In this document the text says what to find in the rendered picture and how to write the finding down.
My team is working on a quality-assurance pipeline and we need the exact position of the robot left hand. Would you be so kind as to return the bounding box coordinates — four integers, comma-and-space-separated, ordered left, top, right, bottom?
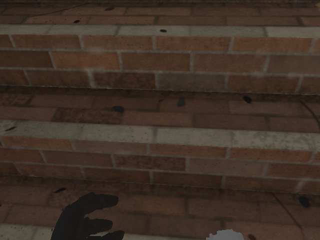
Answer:
50, 192, 125, 240

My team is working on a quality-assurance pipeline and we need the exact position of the right robot thigh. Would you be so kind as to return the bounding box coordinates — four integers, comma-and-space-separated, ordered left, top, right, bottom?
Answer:
206, 229, 243, 240

